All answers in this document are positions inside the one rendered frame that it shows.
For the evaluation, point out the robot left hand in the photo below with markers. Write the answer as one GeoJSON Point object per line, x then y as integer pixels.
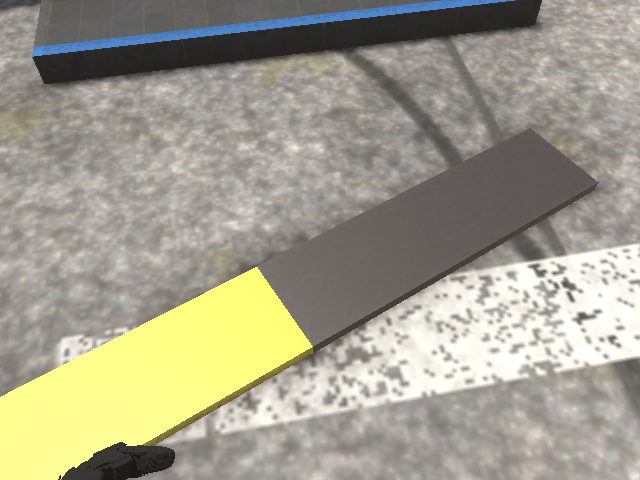
{"type": "Point", "coordinates": [120, 462]}

